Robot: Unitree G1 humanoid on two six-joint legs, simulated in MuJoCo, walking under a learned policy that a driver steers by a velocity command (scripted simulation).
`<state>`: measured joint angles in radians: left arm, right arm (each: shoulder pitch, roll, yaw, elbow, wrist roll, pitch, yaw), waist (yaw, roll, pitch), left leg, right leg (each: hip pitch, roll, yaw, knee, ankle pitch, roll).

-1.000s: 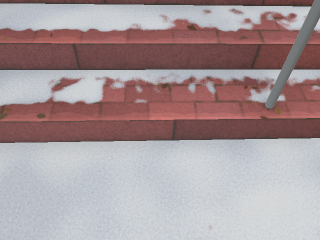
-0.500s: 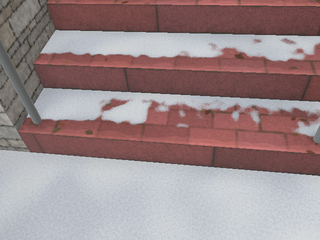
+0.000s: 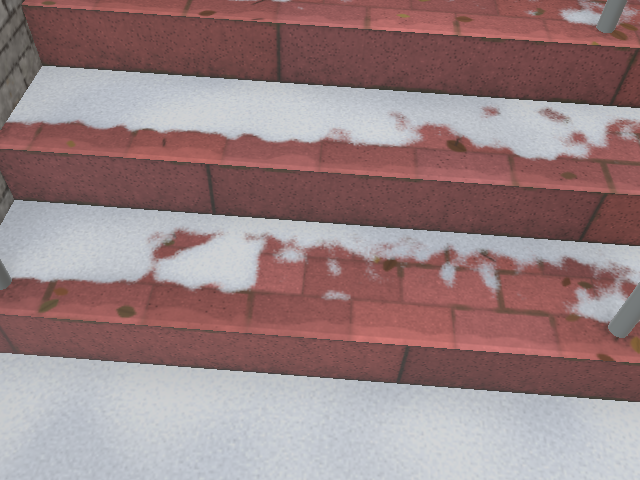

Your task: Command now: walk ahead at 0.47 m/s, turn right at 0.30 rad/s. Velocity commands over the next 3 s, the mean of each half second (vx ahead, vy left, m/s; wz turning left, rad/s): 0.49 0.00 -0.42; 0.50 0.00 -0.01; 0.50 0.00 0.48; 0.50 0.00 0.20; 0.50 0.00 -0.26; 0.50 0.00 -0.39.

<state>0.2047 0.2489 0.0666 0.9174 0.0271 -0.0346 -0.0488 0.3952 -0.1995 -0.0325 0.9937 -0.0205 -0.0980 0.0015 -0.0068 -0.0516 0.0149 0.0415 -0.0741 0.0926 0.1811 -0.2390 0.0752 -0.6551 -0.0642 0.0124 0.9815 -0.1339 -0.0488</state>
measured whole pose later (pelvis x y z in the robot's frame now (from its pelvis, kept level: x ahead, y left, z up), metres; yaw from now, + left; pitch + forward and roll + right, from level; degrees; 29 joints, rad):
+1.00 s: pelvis +0.53 -0.08 -0.01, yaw -12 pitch +2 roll +1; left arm 0.15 0.19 0.01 0.81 0.06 -0.03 -0.01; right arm 0.46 -0.19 -0.02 1.05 -0.01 -0.08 -0.01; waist -0.02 -0.05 -0.01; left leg -0.22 -0.10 -0.01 0.43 -0.24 0.10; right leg -0.85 -0.06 0.01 1.65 -0.30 -0.01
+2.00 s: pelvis +1.09 -0.14 +0.25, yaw +8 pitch +2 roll +2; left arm 0.36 0.16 0.08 0.83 0.01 -0.12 -0.01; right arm 0.14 -0.19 -0.07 0.83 -0.02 -0.04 0.01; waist 0.03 0.00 0.01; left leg -0.64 -0.06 0.20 0.98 -0.39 0.14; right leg -0.54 -0.03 0.09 1.66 -0.11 -0.08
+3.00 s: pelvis +1.74 -0.13 +0.56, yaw -14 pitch +3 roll +3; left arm 0.46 0.20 0.08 0.84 0.01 -0.11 -0.03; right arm 0.09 -0.13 -0.01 0.66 -0.01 -0.03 0.00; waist 0.02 -0.01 -0.02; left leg -0.75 -0.03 0.16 1.17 -0.47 0.11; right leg -0.37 0.12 0.13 1.39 -0.12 -0.11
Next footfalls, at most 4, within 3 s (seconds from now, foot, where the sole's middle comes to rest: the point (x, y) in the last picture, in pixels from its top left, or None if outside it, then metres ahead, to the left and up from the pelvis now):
0.22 right None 0.28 -0.09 -0.78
0.74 left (323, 447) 0.57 -0.01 -0.78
1.28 right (456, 296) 0.85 -0.30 -0.62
1.86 left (353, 135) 1.20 -0.07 -0.45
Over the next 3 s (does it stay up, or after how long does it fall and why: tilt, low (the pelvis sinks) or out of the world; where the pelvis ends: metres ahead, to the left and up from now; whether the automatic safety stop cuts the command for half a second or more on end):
stays up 1.74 -0.13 0.56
